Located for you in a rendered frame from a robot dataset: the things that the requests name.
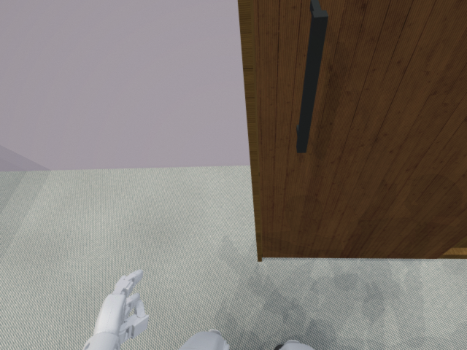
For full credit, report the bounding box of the left robot forearm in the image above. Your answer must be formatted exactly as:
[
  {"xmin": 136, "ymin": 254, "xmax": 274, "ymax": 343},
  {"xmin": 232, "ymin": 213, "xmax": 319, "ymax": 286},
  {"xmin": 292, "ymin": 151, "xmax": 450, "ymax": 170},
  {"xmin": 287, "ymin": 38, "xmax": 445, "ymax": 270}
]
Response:
[{"xmin": 83, "ymin": 332, "xmax": 120, "ymax": 350}]

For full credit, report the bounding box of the robot left shin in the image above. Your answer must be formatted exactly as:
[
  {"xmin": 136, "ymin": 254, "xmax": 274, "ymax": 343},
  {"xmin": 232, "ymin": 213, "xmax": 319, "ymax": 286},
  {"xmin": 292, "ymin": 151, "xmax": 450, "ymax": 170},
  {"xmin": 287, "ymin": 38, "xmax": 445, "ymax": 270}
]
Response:
[{"xmin": 209, "ymin": 330, "xmax": 222, "ymax": 337}]

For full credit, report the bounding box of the handle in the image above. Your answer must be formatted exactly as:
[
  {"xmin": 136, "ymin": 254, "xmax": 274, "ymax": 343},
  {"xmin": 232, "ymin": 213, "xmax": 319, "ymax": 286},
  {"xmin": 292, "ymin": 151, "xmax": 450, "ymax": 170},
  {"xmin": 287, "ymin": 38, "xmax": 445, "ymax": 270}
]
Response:
[{"xmin": 296, "ymin": 0, "xmax": 328, "ymax": 153}]

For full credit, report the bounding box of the robot left thigh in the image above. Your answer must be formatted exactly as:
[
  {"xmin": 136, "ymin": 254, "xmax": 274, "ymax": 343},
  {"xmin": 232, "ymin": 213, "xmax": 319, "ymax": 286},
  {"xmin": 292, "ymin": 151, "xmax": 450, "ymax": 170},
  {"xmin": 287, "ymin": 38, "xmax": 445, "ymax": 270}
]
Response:
[{"xmin": 178, "ymin": 331, "xmax": 229, "ymax": 350}]

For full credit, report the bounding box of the left robot hand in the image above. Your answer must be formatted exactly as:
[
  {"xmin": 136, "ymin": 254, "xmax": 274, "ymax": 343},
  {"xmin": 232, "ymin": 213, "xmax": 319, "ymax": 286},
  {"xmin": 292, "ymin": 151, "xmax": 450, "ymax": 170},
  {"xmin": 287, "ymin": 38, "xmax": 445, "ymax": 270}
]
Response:
[{"xmin": 93, "ymin": 269, "xmax": 149, "ymax": 345}]

